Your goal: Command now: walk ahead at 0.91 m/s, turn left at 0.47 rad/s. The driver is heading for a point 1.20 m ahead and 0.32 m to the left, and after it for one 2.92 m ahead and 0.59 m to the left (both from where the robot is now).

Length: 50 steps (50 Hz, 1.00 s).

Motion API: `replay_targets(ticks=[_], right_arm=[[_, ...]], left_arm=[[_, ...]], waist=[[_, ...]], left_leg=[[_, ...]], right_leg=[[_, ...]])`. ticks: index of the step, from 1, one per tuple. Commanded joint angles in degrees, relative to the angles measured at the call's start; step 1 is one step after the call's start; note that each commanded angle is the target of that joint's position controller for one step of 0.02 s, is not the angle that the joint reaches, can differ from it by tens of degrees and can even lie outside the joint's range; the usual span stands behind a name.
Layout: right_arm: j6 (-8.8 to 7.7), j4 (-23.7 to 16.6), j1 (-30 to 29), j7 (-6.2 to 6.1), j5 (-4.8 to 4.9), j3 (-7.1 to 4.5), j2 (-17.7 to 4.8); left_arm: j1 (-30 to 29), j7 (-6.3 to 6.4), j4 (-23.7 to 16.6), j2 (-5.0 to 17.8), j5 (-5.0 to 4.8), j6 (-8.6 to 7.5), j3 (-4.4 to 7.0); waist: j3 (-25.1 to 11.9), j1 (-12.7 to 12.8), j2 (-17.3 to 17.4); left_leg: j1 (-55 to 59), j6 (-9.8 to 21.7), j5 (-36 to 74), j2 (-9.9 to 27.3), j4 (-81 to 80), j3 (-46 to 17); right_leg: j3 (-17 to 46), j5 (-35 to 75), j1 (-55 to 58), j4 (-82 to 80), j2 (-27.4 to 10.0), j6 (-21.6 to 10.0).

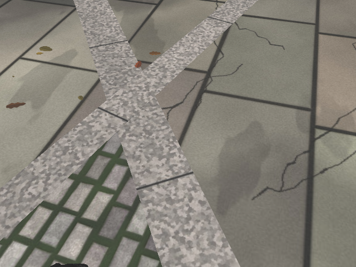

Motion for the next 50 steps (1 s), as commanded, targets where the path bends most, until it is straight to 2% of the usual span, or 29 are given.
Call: replay_targets(ticks=[1, 3, 4, 6, 8, 9, 10, 11, 12, 13, 14, 15, 17, 19, 21, 24, 33, 35, 36, 37, 38, 39, 40, 41, 42, 43, 44, 47, 50], right_arm=[[-1.64, -8.28, -10.57, -1.89, 1.14, -1.11, -6.8], [-1.22, -9.0, -6.87, -2.31, 1.07, -1.87, -9.47], [-0.87, -9.22, -5.49, -2.56, 1.58, -2.52, -11.46], [0.57, -9.23, -2.87, -2.92, 2.17, -3.19, -12.38], [2.13, -10.07, -2.98, -3.19, 1.69, -3.47, -11.18], [2.4, -11.71, -4.62, -3.09, 1.33, -2.9, -8.31], [2.53, -14.15, -1.74, -2.95, -1.03, -1.11, -1.14], [2.06, -15.16, 8.08, -2.97, 0.27, -0.68, 0.78], [2.3, -15.71, 9.95, -3.01, 2.62, -1.16, -3.81], [3.13, -16.94, 1.57, -3.36, 2.78, -2.13, -7.16], [4.23, -17.89, -4.16, -3.44, 2.1, -3.19, -9.36], [5.42, -18.38, -6.3, -3.32, 1.98, -4.05, -10.12], [7.0, -20.59, -9.1, -2.45, 2.2, -3.74, -6.76], [7.06, -23.68, -12.94, -1.3, 2.31, -3.18, -4.73], [6.91, -25.5, -15.92, 0.06, 1.92, -3.26, -5.17], [6.66, -26.68, -18.96, 1.38, 1.91, -3.69, -6.71], [5.21, -27.38, -27.88, 2.3, 1.95, -2.64, -6.92], [4.88, -25.55, -23.33, 2.35, 1.76, -3.21, -8.26], [4.41, -22.45, -14.49, 2.07, 1.48, -4.52, -10.27], [4.19, -17.99, -0.83, 1.37, 1.81, -7.09, -14.95], [3.69, -16.3, 5.03, 0.41, 1.22, -8.3, -22.54], [1.74, -19.09, 2.75, 0.56, 0.91, -7.08, -21.05], [0.38, -19.5, 0.16, 1.38, 0.77, -5.41, -14.73], [0.04, -18.41, -0.59, 1.8, 0.86, -4.74, -12.57], [0.01, -18.38, -4.44, 1.99, 0.89, -4.02, -9.96], [-0.21, -18.76, -8.96, 2.06, 0.0, -3.03, -6.95], [-0.73, -18.61, -10.91, 1.92, -0.68, -2.5, -4.86], [-2.03, -16.17, -9.8, 0.48, -1.03, -2.87, -5.11], [-2.29, -14.44, -7.52, -1.33, -1.65, -2.95, -5.88]], left_arm=[[2.17, -0.06, -1.62, 1.87, 0.91, -0.31, -0.51], [-4.95, -0.32, -2.58, 1.17, 0.15, -1.11, -0.8], [-6.55, -0.48, -3.2, 2.12, -0.37, -1.31, -0.58], [-6.52, -0.24, -3.27, 5.61, -0.99, -1.35, 0.88], [0.8, 0.29, -1.69, 9.06, -0.64, -1.63, 2.71], [9.28, 0.48, -0.39, 11.7, 0.32, -1.94, 3.81], [16.25, 0.79, 0.21, 16.05, 1.36, -1.3, 4.6], [15.18, 0.38, -1.37, 15.63, 3.9, -0.26, 3.8], [11.97, 0.12, -2.27, 15.03, 3.07, 0.45, 4.42], [8.63, 0.65, -3.83, 9.23, 2.31, 0.88, 3.35], [6.05, 1.18, -3.67, 6.47, 1.8, 1.3, 2.55], [4.0, 1.42, -3.39, 5.19, 1.64, 1.63, 2.18], [2.57, 1.74, -2.17, 6.08, 2.04, 1.49, 2.89], [5.09, 1.84, -0.91, 8.21, 1.45, 1.02, 4.02], [5.86, 2.01, -0.39, 9.92, 0.36, 0.72, 4.97], [6.01, 1.77, 0.07, 12.29, 0.01, 0.48, 6.12], [12.08, -0.4, 4.25, 14.86, -0.78, 1.46, 7.04], [10.24, -0.49, 4.63, 15.92, -1.2, 1.92, 6.92], [8.96, -0.4, 4.82, 15.6, -1.38, 2.05, 6.45], [8.52, -0.18, 4.7, 12.92, -0.54, 1.71, 5.1], [7.52, -0.28, 2.02, 4.92, 1.09, 1.1, 2.66], [5.7, -0.15, -0.63, 5.28, -2.4, -1.23, 2.37], [1.65, -0.17, -1.49, 8.84, -5.6, -1.94, 3.4], [2.65, -0.4, -1.44, 7.87, -5.37, -1.86, 3.16], [4.15, -0.27, -0.35, 7.2, -3.58, -1.45, 3.08], [7.0, -0.57, 0.45, 6.92, -2.78, -0.7, 3.31], [9.95, -1.18, 1.73, 6.43, -3.08, 0.34, 3.41], [10.12, -1.91, 2.44, 4.4, -3.43, 2.83, 3.35], [4.24, -2.25, -0.3, 3.46, -3.17, 3.12, 3.03]], waist=[[9.26, 6.02, 3.07], [9.0, 2.54, 2.61], [9.71, 1.97, 3.88], [9.14, 1.59, 5.27], [5.06, 5.05, 6.59], [-1.5, 9.2, 5.94], [-13.33, 8.38, -7.58], [-18.49, 2.85, -25.79], [-22.46, 1.55, -24.44], [-16.91, 3.78, -13.92], [-11.49, 4.03, -6.4], [-7.89, 3.24, -4.69], [-2.41, 2.48, -6.44], [-2.44, 3.71, -5.96], [-2.44, 4.42, -4.93], [-0.22, 4.54, -3.08], [11.4, 5.72, -2.45], [10.15, 1.74, -2.79], [6.07, -3.58, -1.56], [-0.68, -10.28, 1.91], [-1.42, -9.14, 21.37], [-8.68, -7.68, 20.93], [-3.7, -7.97, 8.83], [-0.4, -5.19, 7.9], [1.62, -2.55, 6.73], [3.45, 0.87, 8.32], [3.96, 2.91, 8.71], [6.86, 3.75, 3.4], [11.24, 2.79, 3.31]], left_leg=[[-19.74, 7.68, -2.0, 10.8, -17.78, -13.49], [-18.6, 6.57, 4.3, 8.94, -16.14, -11.32], [-14.56, 5.89, 3.91, 9.64, -14.33, -12.69], [-5.09, 3.84, 3.18, 10.85, -8.51, -16.62], [-1.5, 0.87, 10.01, 9.09, 3.18, -18.24], [-4.68, -2.02, 10.56, 4.97, 16.6, -15.84], [-14.71, -4.73, -12.71, 0.06, 36.22, -8.92], [-26.74, -6.87, -23.8, -1.96, 51.52, -10.71], [-31.73, -8.08, -18.14, 2.53, 62.27, -11.22], [-34.54, -8.98, -13.8, 5.48, 63.28, -7.4], [-32.86, -9.49, -10.59, 7.54, 61.34, -5.85], [-30.65, -9.49, -9.6, 9.21, 58.33, -5.18], [-26.08, -9.03, -8.19, 10.24, 50.09, -3.45], [-26.9, -7.72, -4.72, 11.95, 43.57, -2.67], [-28.03, -6.12, -0.69, 13.07, 38.79, -2.91], [-29.05, -4.49, 3.61, 13.32, 33.83, -2.19], [-26.76, -1.09, -3.13, 11.58, 21.37, 1.53], [-14.79, 0.6, -3.53, 8.05, 16.44, 5.57], [0.15, 1.51, -0.72, 3.66, 13.48, 8.91], [19.44, 2.78, 1.2, 0.86, 14.26, 7.81], [30.13, 6.02, -7.63, 15.18, 5.5, -17.12], [31.1, 10.0, -20.83, 23.46, -5.65, -40.6], [28.39, 8.04, -19.42, 26.03, -8.92, -38.25], [24.56, 7.19, -17.38, 26.01, -8.31, -32.37], [19.1, 5.43, -13.78, 24.28, -7.87, -25.74], [12.88, 3.57, -7.4, 22.28, -7.88, -19.49], [8.53, 1.55, -0.39, 20.83, -8.62, -14.44], [6.6, -2.74, 15.27, 17.81, -12.73, -1.69], [6.32, -5.38, 23.35, 15.09, -16.57, 7.09]], right_leg=[[-0.95, 10.51, 11.22, -13.67, 0.31, 3.89], [-3.44, 14.1, 18.99, -24.58, 4.74, 6.17], [-2.17, 13.63, 19.09, -29.86, 5.32, 7.05], [-0.07, 12.27, 19.19, -38.17, 6.34, 8.2], [-0.01, 9.1, 25.84, -40.1, 6.22, 6.45], [1.9, 12.07, 36.65, -39.56, 1.89, 3.97], [12.64, 29.53, 53.7, -34.36, -11.91, 1.95], [32.04, 48.94, 62.28, -38.36, -21.27, -3.58], [35.59, 36.25, 61.84, -39.62, -24.52, -10.43], [27.25, 28.34, 55.53, -41.67, -20.49, -9.96], [17.61, 28.47, 47.93, -42.39, -16.64, -8.34], [11.05, 27.81, 42.46, -43.24, -13.5, -7.53], [2.0, 25.7, 34.35, -46.79, -10.8, -6.65], [1.05, 9.14, 35.34, -52.19, -12.45, -8.23], [1.13, -1.43, 37.98, -55.44, -14.63, -8.88], [-2.01, -7.76, 41.08, -58.0, -15.37, -7.67], [-11.54, -12.53, 44.75, -60.73, -14.78, -5.53], [-15.64, -3.09, 40.35, -55.14, -12.95, -5.2], [-18.96, 11.07, 34.09, -43.48, -10.18, -4.82], [-20.59, 21.88, 24.23, -25.16, -6.78, -3.34], [-17.44, -18.76, 3.08, 2.33, -0.67, 0.54], [0.33, -25.6, -7.29, 16.13, 6.71, 0.08], [4.98, -18.92, -13.79, 18.62, 6.17, -0.87], [5.28, -13.38, -15.23, 17.46, 3.92, -1.61], [5.67, -7.19, -13.25, 14.88, 0.87, -1.6], [5.65, -1.19, -9.72, 12.83, -1.09, -1.39], [5.97, 2.25, -5.46, 11.8, -2.27, -1.11], [5.81, 8.36, -4.69, 8.02, -1.81, -0.09], [1.8, 16.05, -5.86, -1.81, 1.51, -0.62]])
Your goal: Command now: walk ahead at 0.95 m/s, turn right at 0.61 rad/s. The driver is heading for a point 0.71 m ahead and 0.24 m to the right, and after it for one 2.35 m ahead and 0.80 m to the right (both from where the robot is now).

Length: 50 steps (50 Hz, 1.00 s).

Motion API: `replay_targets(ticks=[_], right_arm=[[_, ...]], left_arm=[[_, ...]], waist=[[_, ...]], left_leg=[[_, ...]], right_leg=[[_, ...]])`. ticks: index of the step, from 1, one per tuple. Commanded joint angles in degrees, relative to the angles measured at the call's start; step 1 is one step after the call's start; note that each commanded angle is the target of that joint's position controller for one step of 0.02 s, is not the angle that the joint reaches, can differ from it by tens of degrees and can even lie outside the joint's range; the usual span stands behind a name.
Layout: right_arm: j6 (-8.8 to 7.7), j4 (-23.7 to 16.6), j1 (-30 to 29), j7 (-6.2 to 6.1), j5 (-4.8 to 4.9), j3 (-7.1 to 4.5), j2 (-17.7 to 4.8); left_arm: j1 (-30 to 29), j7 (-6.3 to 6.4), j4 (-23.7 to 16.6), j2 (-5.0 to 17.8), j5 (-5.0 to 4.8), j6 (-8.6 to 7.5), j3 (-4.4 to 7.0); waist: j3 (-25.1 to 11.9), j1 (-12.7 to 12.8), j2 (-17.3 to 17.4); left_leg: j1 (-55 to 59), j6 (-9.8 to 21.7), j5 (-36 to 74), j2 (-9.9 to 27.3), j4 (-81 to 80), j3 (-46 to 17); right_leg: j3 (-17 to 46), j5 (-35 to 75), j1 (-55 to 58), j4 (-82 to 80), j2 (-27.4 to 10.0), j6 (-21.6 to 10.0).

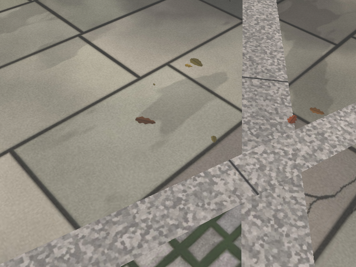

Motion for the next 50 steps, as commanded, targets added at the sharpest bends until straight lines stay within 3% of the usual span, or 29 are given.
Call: replay_targets(ticks=[1, 4, 6, 9, 10, 11, 12, 13, 14, 15, 16, 18, 22, 24, 26, 28, 30, 31, 32, 33, 34, 35, 36, 37, 39, 43, 47, 49, 50], right_arm=[[-1.82, -4.08, -5.17, -1.94, -0.41, -0.95, -5.94], [-0.84, -3.37, -3.89, -3.51, -0.21, -0.97, -7.83], [0.11, -3.12, -2.21, -4.74, -0.3, -1.42, -11.23], [1.45, -4.62, -7.62, -6.47, 0.33, -2.91, -16.44], [1.01, -6.99, -14.79, -5.6, 0.63, -3.21, -17.16], [-0.14, -8.5, -23.34, -3.48, 2.62, -2.38, -13.39], [-3.16, -12.15, -23.49, -1.24, 1.24, 1.41, 1.3], [-5.15, -15.72, -12.53, -0.1, 2.75, 2.95, 3.72], [-6.42, -17.2, -16.25, 0.52, 3.15, 2.25, -1.82], [-6.25, -17.53, -17.52, 0.51, 3.23, 1.38, -4.23], [-5.16, -16.84, -14.34, 0.23, 2.34, 1.48, -4.15], [-2.62, -16.34, -13.58, -1.22, 1.46, 0.56, -7.78], [-1.88, -20.91, -27.83, -3.09, -0.88, 1.37, -5.71], [-1.82, -22.42, -32.95, -2.67, 0.72, 1.67, -3.35], [-1.92, -22.88, -33.42, -2.1, 2.99, 0.48, -5.02], [-2.55, -22.51, -32.44, -1.62, 4.25, -1.03, -7.89], [-3.51, -19.53, -19.04, -1.45, 4.35, -3.58, -12.15], [-3.28, -17.29, -4.6, -1.89, 3.59, -4.18, -14.61], [-3.36, -15.77, -0.46, -0.95, 0.38, -4.63, -19.59], [-2.9, -16.42, -3.71, -0.47, 0.67, -4.13, -15.28], [-2.06, -16.91, -6.5, -1.08, 1.42, -3.2, -10.26], [-1.24, -15.55, -6.89, -1.37, 1.24, -2.76, -9.52], [-0.8, -14.38, -8.02, -1.41, 0.38, -2.44, -9.21], [-0.97, -12.63, -7.58, -1.03, -0.28, -1.8, -7.92], [-1.17, -9.92, -10.09, -0.3, 0.24, -0.26, -4.99], [-0.56, -7.96, -14.12, -0.57, 2.32, -1.86, -12.69], [0.25, -5.38, -8.29, -1.12, 3.65, -2.46, -15.29], [0.63, -5.59, -8.3, -1.48, 3.74, -2.33, -15.0], [0.67, -6.66, -8.46, -1.58, 3.36, -1.94, -13.74]], left_arm=[[-3.85, -0.64, -4.63, 2.03, 0.24, 0.06, 0.44], [-7.82, -1.92, -7.25, 1.37, 0.52, -0.65, 0.26], [-8.78, -2.69, -9.1, 1.94, 0.23, -1.06, 0.78], [6.28, -2.47, -7.5, 7.7, -0.45, 1.29, 3.54], [23.14, -1.46, -3.19, 12.64, 0.12, 2.74, 5.94], [34.48, 0.02, 0.86, 12.12, 0.6, 3.46, 6.12], [28.5, -0.83, 2.63, 8.72, 4.17, 2.45, 3.76], [18.92, -1.15, -2.55, 6.07, 5.57, 0.35, 2.09], [17.9, -1.32, -4.32, 2.81, 4.47, -0.34, 1.86], [14.12, -1.49, -5.65, 2.87, 3.5, -1.11, 1.7], [8.23, -1.31, -7.65, 4.67, 3.12, -1.76, 1.89], [3.04, -0.04, -10.36, 5.17, 3.44, -2.32, 1.88], [7.0, 2.97, -9.38, 5.02, 1.91, -2.45, 2.04], [9.42, 3.32, -8.48, 5.74, 1.16, -1.58, 2.45], [11.63, 3.28, -7.73, 5.23, 0.47, -0.93, 2.6], [11.87, 3.5, -7.49, 4.15, 0.43, -0.43, 2.72], [8.3, 2.87, -9.02, 3.93, 1.63, -0.25, 2.58], [5.62, 2.01, -11.51, 0.4, 3.55, -0.4, 1.1], [16.43, 1.51, -14.14, -5.82, 0.73, -0.92, -0.92], [14.82, 2.38, -13.44, -0.64, -1.8, -0.47, -0.93], [7.91, 2.63, -13.72, 3.58, -0.21, 0.06, -0.04], [3.31, 2.43, -14.6, 4.63, 1.73, 0.34, 0.3], [-1.17, 2.03, -16.27, 4.23, 3.05, 0.3, 0.62], [-3.71, 1.58, -17.41, 3.03, 3.45, 0.13, 0.47], [-1.03, 1.56, -17.81, 0.25, 2.02, 0.32, -0.19], [-4.15, 0.37, -17.75, -0.16, 4.15, -1.42, -1.4], [-9.27, -0.56, -17.93, 3.21, 4.08, -2.53, -0.09], [-5.52, 0.43, -16.54, 5.93, 5.18, -2.73, 1.36], [-1.45, 1.19, -15.98, 8.29, 6.14, -2.7, 2.23]], waist=[[8.41, 2.45, 5.26], [9.79, 2.54, 4.42], [6.75, 3.57, 7.05], [-0.96, 13.97, 15.03], [-6.26, 22.06, 14.61], [-5.19, 27.51, 3.36], [2.06, 16.03, -15.83], [-7.02, 5.17, -15.45], [-6.56, 6.53, -3.99], [-1.01, 3.13, 8.08], [1.21, -1.44, 11.63], [4.69, -3.51, 11.26], [5.57, 3.01, 5.71], [3.01, 6.75, 2.39], [0.33, 8.11, -0.82], [-0.66, 7.05, -3.75], [-8.49, -1.44, -4.87], [-19.05, -7.78, -1.69], [-28.09, -0.88, 26.87], [-21.46, -2.11, 27.78], [-11.72, -4.18, 18.74], [-6.63, -4.25, 8.35], [-0.89, -3.44, 4.08], [2.43, -2.55, 4.52], [2.41, 2.22, 8.23], [1.68, 4.35, 7.27], [-1.74, 2.75, 9.3], [-4.34, 5.89, 9.61], [-7.65, 8.0, 8.75]], left_leg=[[-5.47, -2.94, 31.6, 13.17, -14.49, -2.48], [-2.62, -6.46, 45.59, 12.31, -13.74, 3.21], [-0.18, -7.91, 71.38, 12.49, -7.04, 4.69], [0.02, -6.4, 99.69, 16.16, 14.19, 3.34], [-8.04, -4.75, 97.53, 15.97, 31.48, 0.6], [-19.61, -3.96, 46.2, 5.77, 62.34, 1.25], [-41.48, -1.83, -11.58, -3.74, 83.12, -8.05], [-53.33, 0.23, -13.58, -3.48, 88.09, -20.75], [-55.08, 2.95, -8.13, -1.67, 82.99, -22.34], [-54.35, 3.67, -2.26, 1.08, 75.3, -21.4], [-50.43, 2.07, 1.91, 3.63, 68.63, -22.36], [-43.83, -2.32, 4.73, 6.73, 59.53, -22.4], [-30.77, -6.66, 19.73, 6.45, 30.75, -17.66], [-24.13, -7.76, 24.65, 2.38, 18.52, -14.85], [-22.13, -8.64, 24.58, 0.33, 11.17, -16.83], [-22.03, -7.58, 21.27, 0.77, 6.67, -19.07], [-7.94, -3.9, 17.07, 2.25, 7.14, -18.44], [12.65, -0.7, 7.04, 10.58, 12.26, -25.87], [31.02, 10.54, -16.49, 26.57, 0.37, -62.69], [27.19, 10.76, -34.2, 28.32, -4.1, -71.41], [19.64, 7.98, -27.75, 24.85, -3.83, -60.33], [12.04, 6.11, -15.37, 22.19, -3.11, -49.45], [3.92, 5.38, -1.69, 19.4, -3.61, -41.05], [-4.01, 4.59, 12.86, 16.34, -3.43, -33.73], [-9.83, 6.68, 27.2, 15.0, -4.56, -30.52], [-15.78, 7.47, 45.54, 12.04, -5.69, -21.32], [-12.19, 4.47, 39.97, 12.19, -2.64, -22.72], [-11.73, 1.41, 43.98, 9.53, 5.67, -22.21], [-16.44, -0.79, 38.89, 6.35, 14.48, -21.28]], right_leg=[[-1.55, 8.19, -2.96, -7.61, 0.92, -0.86], [-8.58, 10.56, 1.0, -18.76, 4.08, -2.73], [-15.72, 7.73, 9.57, -22.87, 8.3, -4.36], [-17.55, -1.84, 28.62, -21.08, 11.03, -7.1], [-11.48, -4.07, 45.81, -22.76, 9.02, -10.45], [-4.34, 5.23, 56.96, -35.61, 3.86, -14.08], [5.66, 8.87, 57.49, -31.25, 6.81, -13.48], [31.88, -13.26, 59.91, -37.86, -1.71, -23.24], [39.97, -29.61, 55.62, -49.9, -4.65, -22.85], [39.42, -37.17, 45.91, -55.0, -5.0, -19.56], [39.21, -39.12, 36.27, -56.31, -4.35, -19.05], [33.51, -33.01, 21.92, -58.06, 0.14, -17.94], [17.94, -15.04, 11.66, -55.79, 8.32, -14.82], [16.07, -15.26, 13.44, -53.11, 10.32, -11.93], [20.06, -18.63, 21.19, -49.91, 9.03, -10.84], [23.29, -16.22, 30.37, -44.83, 7.02, -9.31], [21.09, 0.37, 33.28, -29.2, 7.8, -5.94], [16.16, -2.66, 22.92, -10.32, 9.3, -3.84], [10.9, -34.42, 2.4, 9.43, 14.86, -1.02], [7.19, -28.45, -8.15, 17.32, 7.59, -1.08], [4.54, -22.92, -11.19, 19.29, 5.82, -0.88], [2.78, -19.77, -9.11, 17.65, 3.77, -0.86], [2.55, -17.98, -6.46, 14.47, 2.18, -0.62], [2.83, -18.53, -1.38, 11.46, 1.07, -0.46], [3.19, -21.51, 2.55, 6.44, 1.59, 0.82], [-3.04, -10.26, 12.39, -20.65, 3.74, 2.54], [-1.85, 4.22, 25.46, -36.71, 7.65, 1.66], [-2.72, 10.64, 34.91, -43.42, 8.38, -0.69], [-0.8, 20.94, 44.05, -42.71, 4.46, -2.24]])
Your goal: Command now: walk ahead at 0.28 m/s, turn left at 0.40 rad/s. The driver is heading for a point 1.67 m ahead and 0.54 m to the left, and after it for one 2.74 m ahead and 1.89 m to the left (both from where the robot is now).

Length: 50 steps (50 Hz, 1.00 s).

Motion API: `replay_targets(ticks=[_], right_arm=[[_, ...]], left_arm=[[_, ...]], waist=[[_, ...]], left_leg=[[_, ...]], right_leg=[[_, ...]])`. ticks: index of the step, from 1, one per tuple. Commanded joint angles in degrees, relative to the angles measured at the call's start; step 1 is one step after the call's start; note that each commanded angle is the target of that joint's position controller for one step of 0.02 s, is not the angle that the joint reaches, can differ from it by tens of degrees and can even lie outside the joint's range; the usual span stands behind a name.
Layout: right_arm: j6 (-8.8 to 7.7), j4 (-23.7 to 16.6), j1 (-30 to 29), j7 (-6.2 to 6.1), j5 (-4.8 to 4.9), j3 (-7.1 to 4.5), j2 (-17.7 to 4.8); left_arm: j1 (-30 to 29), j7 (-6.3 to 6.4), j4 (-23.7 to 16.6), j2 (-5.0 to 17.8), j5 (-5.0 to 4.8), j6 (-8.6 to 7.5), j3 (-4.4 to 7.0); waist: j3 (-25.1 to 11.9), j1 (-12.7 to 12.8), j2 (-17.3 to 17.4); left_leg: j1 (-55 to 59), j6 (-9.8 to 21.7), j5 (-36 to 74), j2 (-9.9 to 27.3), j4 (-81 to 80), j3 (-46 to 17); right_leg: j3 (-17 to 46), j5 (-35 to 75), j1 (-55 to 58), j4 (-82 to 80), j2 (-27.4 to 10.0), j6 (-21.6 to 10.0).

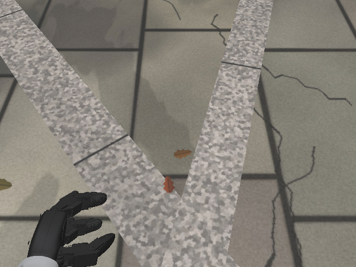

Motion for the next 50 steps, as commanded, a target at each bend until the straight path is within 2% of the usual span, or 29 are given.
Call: replay_targets(ticks=[1, 2, 3, 4, 5, 6, 7, 10, 14, 18, 19, 20, 21, 22, 23, 24, 25, 28, 32, 36, 40, 42, 43, 44, 45, 46, 47, 48, 50], right_arm=[[-1.11, -9.74, -9.13, -0.62, -1.56, -0.1, -4.78], [-0.51, -8.03, 2.42, -0.48, -0.96, 1.1, -3.23], [0.77, -6.91, 2.26, -0.53, -0.48, -0.52, -8.85], [1.89, -8.32, -2.32, -0.85, -0.03, -0.98, -9.11], [3.25, -8.76, -4.02, -1.47, -0.26, -1.04, -8.01], [4.89, -8.9, -3.75, -2.1, -0.51, -1.4, -7.57], [6.26, -9.18, -2.86, -2.38, -0.64, -1.28, -6.08], [7.65, -11.25, -5.95, -2.49, -1.31, -1.32, -4.26], [7.72, -13.6, -11.58, -0.36, -1.26, -1.25, -4.42], [8.62, -15.25, -13.08, 0.95, -1.33, -2.51, -6.39], [8.64, -14.91, -12.0, 0.58, -1.77, -3.24, -7.44], [8.36, -14.66, -9.78, -0.14, -2.23, -4.6, -11.34], [7.72, -17.24, -10.59, -1.0, -2.39, -5.93, -19.27], [5.83, -18.55, -9.84, -0.02, -4.19, -5.52, -18.91], [4.45, -18.39, -10.9, 0.51, -4.08, -5.19, -17.72], [4.02, -18.69, -13.85, 0.21, -2.69, -4.87, -16.07], [4.43, -19.51, -16.84, -0.38, -1.51, -4.1, -13.66], [5.34, -21.63, -20.39, -1.97, -2.43, -2.33, -10.13], [5.53, -21.03, -18.36, -2.34, -2.42, -2.05, -10.25], [6.01, -21.22, -19.58, -1.58, -3.05, -1.59, -9.89], [6.14, -20.44, -20.29, -0.62, -2.76, -0.96, -8.75], [5.7, -19.42, -22.37, -0.39, -2.82, 1.19, -3.19], [5.06, -17.86, -19.16, -0.24, -3.53, 1.47, -1.91], [4.45, -17.23, -15.99, -0.22, -4.78, 1.04, -3.05], [3.99, -17.7, -14.87, -0.22, -5.24, 0.62, -3.55], [3.94, -17.77, -19.17, -0.75, -4.97, -0.13, -6.37], [4.05, -18.21, -21.72, -1.22, -4.3, -0.95, -7.65], [4.36, -18.43, -22.52, -1.67, -3.9, -1.18, -6.93], [4.62, -19.19, -22.2, -1.8, -3.39, -1.28, -5.05]], left_arm=[[19.53, 2.49, -0.06, 14.31, 3.17, 0.14, 5.3], [19.01, 2.04, -0.51, 12.7, 2.89, 1.47, 4.23], [17.62, 1.77, -0.77, 9.62, 0.94, 2.7, 3.88], [15.29, 1.81, -0.33, 7.53, -0.41, 3.25, 3.36], [12.22, 1.92, 0.64, 6.13, -1.02, 3.62, 2.98], [8.47, 2.03, 0.82, 5.23, -0.8, 3.92, 2.82], [6.02, 2.13, 1.19, 6.61, 0.01, 4.01, 3.39], [2.29, 2.9, 2.39, 7.4, 0.42, 3.21, 4.23], [1.83, 3.85, 4.3, 9.5, -0.77, 3.39, 5.3], [3.25, 3.08, 6.3, 10.76, -2.82, 4.24, 6.19], [4.97, 2.87, 7.21, 9.37, -3.18, 4.58, 6.02], [8.19, 2.56, 8.49, 7.38, -2.42, 5.31, 5.73], [8.79, 2.65, 5.87, 6.13, -0.05, 5.93, 5.19], [2.51, 3.33, 3.84, 8.07, 0.46, 5.75, 5.52], [1.08, 3.79, 3.54, 9.13, -0.9, 5.6, 5.87], [2.45, 4.3, 4.33, 9.22, -1.12, 5.42, 6.1], [3.66, 4.76, 5.4, 10.01, -0.56, 5.39, 6.41], [7.04, 4.23, 7.78, 9.07, -0.56, 5.46, 6.16], [6.12, 3.79, 8.16, 6.76, -1.1, 5.81, 4.77], [6.74, 3.2, 8.37, 7.36, -1.42, 5.86, 4.51], [7.88, 2.58, 8.15, 7.48, -1.62, 5.27, 4.31], [12.23, 1.65, 9.91, 4.28, -1.06, 4.7, 3.06], [12.11, 1.38, 10.06, 4.96, -0.29, 4.61, 2.83], [10.28, 1.59, 8.41, 9.92, 0.15, 4.7, 3.55], [6.43, 1.73, 8.28, 11.42, -0.46, 4.91, 3.93], [5.23, 1.72, 6.87, 11.02, -1.08, 5.09, 4.23], [6.32, 1.88, 6.77, 11.64, -1.43, 5.18, 4.56], [7.31, 2.13, 6.55, 13.3, -1.86, 5.19, 5.11], [9.26, 2.84, 5.95, 13.74, -2.39, 5.28, 5.69]], waist=[[-19.16, 15.45, -3.77], [-32.76, 11.68, -15.25], [-31.44, 12.06, -8.14], [-23.99, 11.3, -5.86], [-17.83, 9.62, -3.77], [-13.55, 7.24, -4.86], [-10.71, 5.5, -6.5], [-8.37, 4.48, -5.67], [-9.76, 5.68, -5.15], [-9.07, 5.28, -3.84], [-8.44, 5.23, -1.19], [-5.49, 5.41, 9.02], [-2.62, 8.36, 27.1], [-8.37, 4.15, 20.5], [-8.01, 4.78, 14.59], [-7.32, 6.96, 10.8], [-7.47, 8.25, 9.06], [-11.65, 9.67, 8.82], [-11.74, 7.84, 8.36], [-9.52, 6.95, 10.09], [-8.35, 6.76, 10.78], [-9.78, 10.04, 9.03], [-9.92, 8.71, 7.08], [-9.09, 5.14, -0.01], [-7.2, 2.03, -7.48], [-4.98, 5.01, -7.81], [-4.52, 6.53, -7.23], [-4.11, 6.99, -7.43], [-4.05, 7.73, -8.85]], left_leg=[[-26.85, 0.3, 11.42, -0.55, 31.4, -3.01], [-33.21, -1.17, -19.72, -1.47, 47.02, -5.19], [-34.32, -2.01, -16.77, 1.86, 51.81, -6.18], [-38.83, -2.65, -13.49, 3.34, 52.46, -3.53], [-39.63, -3.58, -10.27, 4.91, 50.95, -1.95], [-37.08, -4.4, -8.36, 6.2, 49.78, -1.84], [-32.8, -4.99, -5.8, 6.44, 49.59, -0.53], [-28.42, -4.19, 1.31, 7.6, 41.96, 0.69], [-21.38, -1.04, 10.61, 7.63, 27.15, 2.67], [-15.19, 2.86, 11.51, 4.54, 14.34, 6.83], [-11.82, 4.74, 13.47, 2.83, 10.81, 6.54], [-7.75, 7.97, 26.93, 5.9, 3.35, -1.53], [-2.42, 17.29, 39.81, 18.73, -2.02, -25.47], [-4.16, 22.45, 32.21, 21.01, -5.89, -32.23], [-4.15, 20.1, 25.71, 18.86, -6.92, -28.24], [-4.6, 16.78, 21.42, 16.2, -6.3, -25.21], [-5.36, 14.54, 20.59, 14.88, -5.24, -22.88], [-7.79, 13.07, 29.35, 12.2, -2.96, -16.89], [-6.0, 13.6, 28.73, 11.65, -1.95, -16.85], [-9.88, 14.67, 23.23, 11.6, -2.18, -19.11], [-10.37, 14.86, 25.03, 11.19, -0.62, -21.68], [-12.39, 11.49, 22.18, 9.04, 0.68, -17.49], [-13.74, 8.44, 17.45, 6.56, 1.4, -14.66], [-15.06, 5.27, 9.13, 1.5, 6.66, -9.77], [-12.15, 2.4, 6.35, -1.54, 5.2, -4.78], [-10.85, 1.3, 7.84, -1.44, 6.19, -3.15], [-11.48, 1.54, 8.18, -1.87, 7.85, -1.98], [-12.33, 1.91, 8.42, -2.18, 9.24, -1.01], [-15.31, 2.1, 7.32, -2.89, 10.54, -0.65]], right_leg=[[11.96, 44.36, 45.36, 3.47, -17.91, -8.13], [24.65, 50.66, 52.95, 5.02, -31.28, -17.03], [21.7, 38.53, 46.84, 2.8, -26.94, -16.1], [16.28, 28.39, 41.69, 0.55, -23.89, -14.46], [12.66, 19.86, 34.0, -2.96, -21.16, -13.11], [9.77, 11.52, 25.64, -6.5, -19.88, -12.03], [6.49, 6.88, 17.67, -9.98, -19.11, -11.67], [-0.74, 0.49, 11.1, -13.43, -18.61, -10.77], [-7.0, -3.13, 12.86, -12.25, -19.03, -8.53], [-10.25, -9.46, 16.06, -5.66, -19.85, -3.84], [-11.93, -15.44, 14.34, -0.6, -17.67, -1.07], [-16.07, -24.64, 8.0, 11.58, -12.63, 3.16], [-16.34, -44.97, -10.42, 31.9, -3.42, 8.8], [-3.22, -45.01, -13.99, 41.3, -0.08, 7.74], [-0.32, -39.7, -14.99, 42.55, -0.5, 5.74], [1.03, -33.88, -15.29, 40.28, -1.32, 4.54], [1.79, -30.2, -14.5, 38.23, -2.07, 4.42], [0.28, -24.37, -7.38, 36.95, -0.71, 5.74], [0.31, -23.1, -4.72, 26.73, -0.57, 7.37], [-0.38, -25.26, 1.04, 19.79, -0.91, 7.27], [-1.2, -27.4, 6.35, 11.97, -0.73, 6.18], [-1.96, -15.53, 17.26, -3.56, -2.06, 4.93], [0.24, -7.74, 21.6, -6.0, -3.37, 3.9], [7.68, 2.71, 21.59, -5.5, -9.15, 1.05], [10.98, -2.82, 14.63, -5.68, -10.85, -3.86], [12.87, -9.53, 11.14, -7.25, -9.79, -4.51], [13.75, -11.19, 11.09, -7.63, -9.37, -3.99], [15.37, -10.2, 11.21, -7.24, -9.48, -4.22], [19.39, -7.68, 13.28, -6.41, -10.12, -6.12]])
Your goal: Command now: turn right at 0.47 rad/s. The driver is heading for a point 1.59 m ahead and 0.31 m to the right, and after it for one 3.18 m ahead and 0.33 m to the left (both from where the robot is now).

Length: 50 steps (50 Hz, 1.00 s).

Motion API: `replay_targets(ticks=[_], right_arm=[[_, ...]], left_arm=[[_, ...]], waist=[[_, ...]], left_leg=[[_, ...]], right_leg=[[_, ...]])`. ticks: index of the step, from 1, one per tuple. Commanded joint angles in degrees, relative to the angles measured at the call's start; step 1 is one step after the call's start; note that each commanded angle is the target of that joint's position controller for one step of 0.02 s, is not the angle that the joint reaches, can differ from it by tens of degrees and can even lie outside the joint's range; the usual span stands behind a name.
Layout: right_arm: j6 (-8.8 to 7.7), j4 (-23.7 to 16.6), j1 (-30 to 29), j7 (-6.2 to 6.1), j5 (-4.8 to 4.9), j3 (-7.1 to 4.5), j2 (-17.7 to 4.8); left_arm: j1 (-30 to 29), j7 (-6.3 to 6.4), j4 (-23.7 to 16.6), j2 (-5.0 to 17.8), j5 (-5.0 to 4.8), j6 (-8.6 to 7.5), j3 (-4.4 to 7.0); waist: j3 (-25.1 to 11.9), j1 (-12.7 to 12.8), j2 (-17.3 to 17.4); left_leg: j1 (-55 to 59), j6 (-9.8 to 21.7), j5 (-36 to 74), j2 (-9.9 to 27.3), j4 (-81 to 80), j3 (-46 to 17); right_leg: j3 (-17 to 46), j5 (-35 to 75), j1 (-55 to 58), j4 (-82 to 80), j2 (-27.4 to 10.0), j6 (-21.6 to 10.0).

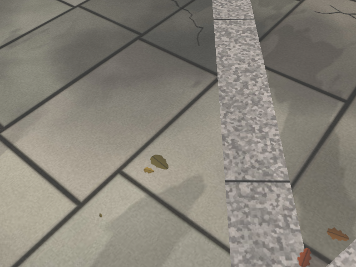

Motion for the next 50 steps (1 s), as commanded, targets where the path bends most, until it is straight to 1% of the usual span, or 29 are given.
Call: replay_targets(ticks=[1, 3, 4, 5, 6, 7, 8, 9, 10, 11, 13, 16, 19, 21, 22, 23, 24, 25, 27, 28, 30, 32, 33, 35, 37, 38, 41, 46, 50], right_arm=[[-0.9, -4.98, -0.72, -0.68, 0.72, -3.53, -6.2], [-1.44, -4.42, 1.61, -0.34, 1.02, -3.95, -5.4], [-1.6, -3.9, 2.75, -0.18, 1.01, -4.43, -6.13], [-1.54, -3.32, 3.58, -0.06, 0.82, -5.13, -7.5], [-1.32, -3.07, 4.49, -0.09, 0.44, -5.69, -9.03], [-1.39, -3.2, 4.23, -0.14, -0.39, -5.94, -10.26], [-1.82, -4.27, 3.26, -0.47, -0.48, -5.33, -8.93], [-1.99, -4.92, 1.44, -0.96, -0.05, -4.84, -7.73], [-2.02, -4.97, -1.12, -1.26, 0.58, -4.83, -7.76], [-2.02, -4.56, -1.99, -1.43, 1.05, -5.09, -8.64], [-1.55, -3.54, -0.55, -1.82, 0.57, -5.52, -10.2], [-0.97, -2.6, 0.18, -1.52, 0.73, -6.29, -12.06], [-1.23, -1.17, 1.21, -0.33, 2.3, -6.87, -13.54], [-1.5, 0.03, 1.16, 0.33, 3.75, -6.34, -11.86], [-1.78, 1.0, 3.97, 0.78, 2.98, -5.55, -9.22], [-1.88, -2.32, 2.73, 1.13, -0.63, -3.56, -4.96], [-1.84, -2.67, -2.24, 0.41, 0.53, -4.43, -8.13], [-1.35, -2.37, -4.25, -0.12, 2.29, -4.92, -10.32], [-0.54, -0.45, -2.8, -1.37, 1.61, -4.85, -9.58], [-0.12, 0.19, -1.08, -1.58, 1.24, -5.01, -9.65], [0.14, 1.64, 1.67, -1.35, 1.48, -4.74, -8.62], [0.45, 3.78, 4.13, -0.91, 1.87, -3.6, -6.02], [0.57, 4.18, 3.73, -0.58, 2.0, -2.92, -4.66], [0.78, 2.92, 0.59, -0.2, 2.36, -2.76, -5.79], [0.98, 1.25, -1.12, -0.1, 3.02, -3.64, -9.45], [1.03, 0.77, -1.33, -0.06, 3.22, -3.81, -10.01], [1.27, 0.1, -1.06, 0.32, 3.16, -3.61, -8.41], [1.78, -0.56, 0.73, 1.7, 3.6, -3.62, -6.97], [2.77, -0.85, 4.3, 2.99, 3.79, -4.42, -7.36]], left_arm=[[-4.15, 1.14, -6.3, 12.41, -0.76, -0.68, 3.72], [-5.17, 1.44, -7.78, 11.48, -1.06, -0.1, 3.93], [-5.69, 1.49, -8.72, 10.93, -1.27, 0.31, 3.96], [-6.03, 1.53, -9.62, 10.22, -1.64, 0.7, 3.9], [-5.85, 1.46, -10.17, 9.41, -1.91, 0.93, 3.7], [-4.08, 1.12, -10.34, 8.26, -1.53, 0.92, 3.5], [-3.18, 0.82, -9.95, 10.68, -0.91, 1.02, 4.58], [-2.51, 0.52, -9.39, 11.72, -1.07, 1.43, 5.23], [-1.66, 0.42, -8.81, 10.56, -1.39, 2.11, 5.03], [-2.28, 0.28, -8.95, 8.83, -1.49, 2.56, 4.35], [-4.67, -0.37, -10.45, 7.01, -1.58, 2.97, 3.53], [-6.61, -1.52, -12.45, 6.06, -1.32, 3.07, 2.83], [-5.13, -1.75, -12.76, 7.82, -0.98, 3.67, 3.57], [-0.21, -1.21, -11.14, 8.49, -0.77, 3.91, 4.42], [3.2, -0.36, -10.53, 12.24, -0.61, 3.7, 5.69], [4.57, 0.78, -12.26, 19.35, 0.26, 2.96, 6.67], [4.91, 0.15, -12.86, 17.37, 2.54, 1.38, 5.77], [3.24, -0.14, -12.15, 15.19, 2.6, 0.26, 4.81], [-1.78, 0.59, -11.37, 10.96, 0.48, -0.23, 3.45], [-4.01, 0.92, -11.33, 10.39, 0.16, -0.08, 2.95], [-5.22, 1.33, -11.17, 8.77, 0.94, -0.35, 2.09], [-6.72, 1.48, -10.06, 3.99, 1.58, -0.98, 0.34], [-6.67, 1.51, -9.25, 2.96, 1.89, -1.19, 0.0], [-5.32, 1.61, -7.89, 5.76, 2.54, -1.16, 0.85], [-3.83, 1.84, -7.11, 10.32, 2.32, -0.38, 2.44], [-3.29, 1.98, -6.85, 10.96, 2.02, 0.0, 2.78], [-3.21, 2.38, -6.57, 9.91, 1.57, 0.44, 2.9], [-5.74, 2.4, -7.29, 10.13, 1.48, 0.79, 3.7], [-6.98, 1.9, -7.17, 11.15, -0.42, 1.08, 4.5]], waist=[[-3.45, -1.72, -12.77], [-5.22, -2.47, -12.07], [-6.47, -2.47, -9.67], [-7.03, -2.33, -3.81], [-6.13, -2.27, 4.16], [-6.51, -1.71, 13.04], [-7.13, -1.41, 10.34], [-6.81, -0.44, 4.54], [-5.27, 0.73, 1.84], [-3.84, 0.33, 2.16], [-3.13, -1.59, 4.37], [-5.48, -2.93, 5.86], [-7.07, -2.48, 7.22], [-7.95, 0.41, 5.69], [-8.95, 0.97, -2.11], [-9.99, -0.38, -21.56], [-15.75, 4.43, -16.32], [-12.6, 3.94, -10.85], [-8.41, 0.88, -7.27], [-7.82, -0.78, -7.67], [-8.95, -2.17, -7.92], [-9.66, -3.0, -7.17], [-8.96, -2.38, -7.73], [-6.07, -0.17, -9.55], [-2.89, 1.36, -9.81], [-1.83, 1.73, -9.05], [-1.51, 1.69, -7.1], [-5.77, 0.24, -7.01], [-7.7, -2.65, -8.02]], left_leg=[[-0.22, -0.11, -1.73, -0.49, 2.78, 1.69], [1.37, 0.43, -1.07, 0.17, 0.65, 1.06], [5.34, 1.14, 2.06, 1.81, -1.48, 0.16], [9.51, 2.78, 4.47, 5.14, -4.63, -2.48], [13.32, 6.36, 10.02, 11.45, -9.2, -8.91], [16.2, 12.56, 20.09, 22.44, -13.28, -19.1], [15.74, 16.61, 28.5, 28.46, -13.17, -21.27], [13.38, 16.1, 29.33, 27.31, -12.66, -16.96], [11.6, 13.79, 26.78, 23.99, -12.51, -10.96], [11.15, 12.19, 24.42, 21.57, -13.22, -6.61], [10.88, 11.48, 23.36, 19.23, -13.86, -0.53], [11.41, 10.71, 23.35, 19.78, -12.49, 5.11], [11.02, 9.49, 24.0, 21.47, -9.29, 6.64], [7.2, 5.23, 19.43, 19.61, -2.2, 10.04], [-1.45, 0.6, 11.52, 15.92, 7.44, 14.14], [-20.87, -5.53, -24.96, 8.24, 27.56, 15.74], [-22.93, -6.06, -27.14, 5.9, 37.31, 4.65], [-22.75, -5.27, -22.69, 7.06, 39.72, 2.85], [-22.34, -4.69, -13.98, 8.27, 35.66, 1.88], [-19.0, -5.04, -10.4, 7.69, 35.41, 2.26], [-14.64, -5.43, -5.84, 6.71, 34.27, 2.44], [-9.6, -5.69, -2.66, 8.02, 24.68, 1.79], [-6.66, -5.69, -1.88, 8.44, 19.18, 1.86], [-4.09, -5.44, -3.37, 8.05, 14.19, 2.79], [-7.57, -5.04, -7.56, 7.4, 15.21, 4.06], [-9.86, -4.83, -9.24, 7.75, 16.23, 3.88], [-14.1, -4.66, -12.06, 9.18, 18.92, 3.45], [-9.05, -3.85, -11.49, 8.34, 14.7, 6.96], [0.58, -0.42, -1.97, 5.59, -0.14, 10.74]], right_leg=[[19.72, 16.08, 1.02, -9.45, -11.45, -10.42], [21.01, 18.36, 1.24, -6.9, -10.16, -10.24], [19.83, 17.15, -1.7, -5.05, -8.3, -8.77], [15.95, 12.46, -6.69, -1.29, -5.22, -6.09], [9.75, 2.97, -13.69, 5.86, -0.87, -2.64], [2.65, -11.86, -19.73, 17.01, 2.79, 0.02], [1.38, -19.64, -22.48, 31.28, -0.73, 1.88], [1.31, -17.78, -21.97, 37.19, -2.89, 2.72], [0.53, -14.0, -21.5, 37.68, -4.62, 3.54], [-0.8, -10.0, -22.27, 35.4, -5.77, 4.05], [-3.9, -6.61, -20.92, 30.84, -6.24, 4.84], [-6.85, -6.21, -14.25, 19.58, -6.38, 3.8], [-9.98, -4.71, -6.77, 9.49, -3.65, 1.78], [-11.05, 4.13, 3.92, -3.54, -0.36, -1.26], [-4.06, 19.53, 14.84, -7.89, -3.52, -4.01], [19.68, 46.69, 25.26, -7.08, -21.62, -13.21], [24.15, 44.13, 19.41, -9.38, -26.55, -22.47], [17.85, 38.13, 16.48, -10.37, -23.07, -20.67], [11.83, 28.28, 12.58, -10.73, -17.42, -14.81], [9.63, 29.4, 9.15, -11.27, -15.99, -14.17], [7.33, 30.2, 7.51, -12.11, -14.55, -13.97], [2.68, 25.97, 7.43, -12.91, -13.02, -12.61], [0.94, 22.75, 6.76, -13.4, -12.4, -11.96], [1.17, 16.38, 5.35, -14.95, -13.6, -12.76], [3.96, 12.01, 6.32, -15.79, -16.44, -14.73], [5.36, 11.32, 7.48, -15.95, -17.99, -15.46], [6.14, 16.29, 11.51, -15.27, -21.05, -16.46], [-1.7, 30.25, 14.05, -11.99, -20.89, -14.7], [-8.8, 27.83, 12.42, -5.25, -19.87, -9.56]])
